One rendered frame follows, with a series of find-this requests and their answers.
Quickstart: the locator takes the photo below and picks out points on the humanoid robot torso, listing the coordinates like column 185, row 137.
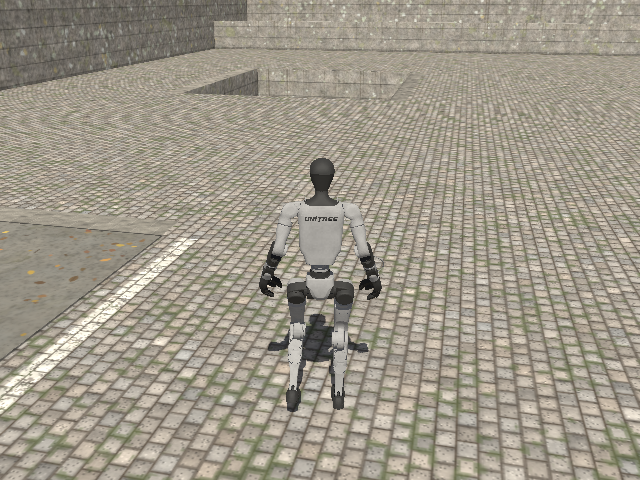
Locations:
column 320, row 240

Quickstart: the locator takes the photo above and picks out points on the robot left foot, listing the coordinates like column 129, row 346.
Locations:
column 293, row 395

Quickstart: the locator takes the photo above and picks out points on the robot right upper arm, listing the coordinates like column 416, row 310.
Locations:
column 352, row 212

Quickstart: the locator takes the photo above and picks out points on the left robot hand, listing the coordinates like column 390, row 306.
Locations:
column 263, row 285

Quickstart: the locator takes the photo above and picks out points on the robot left forearm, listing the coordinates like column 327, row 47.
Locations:
column 271, row 264

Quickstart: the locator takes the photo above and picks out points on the robot left upper arm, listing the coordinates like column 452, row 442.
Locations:
column 289, row 210

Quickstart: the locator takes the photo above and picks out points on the robot right forearm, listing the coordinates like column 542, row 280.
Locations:
column 370, row 266

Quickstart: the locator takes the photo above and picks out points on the right robot hand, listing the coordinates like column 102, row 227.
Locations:
column 369, row 285

